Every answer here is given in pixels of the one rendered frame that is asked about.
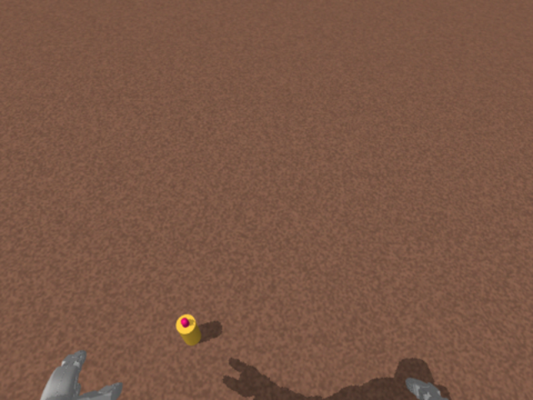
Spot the left robot hand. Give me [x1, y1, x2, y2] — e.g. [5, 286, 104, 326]
[40, 350, 122, 400]

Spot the bottle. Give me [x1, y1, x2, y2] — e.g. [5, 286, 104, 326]
[176, 314, 201, 346]

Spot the right robot hand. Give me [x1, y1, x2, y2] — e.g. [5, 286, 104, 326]
[406, 377, 449, 400]

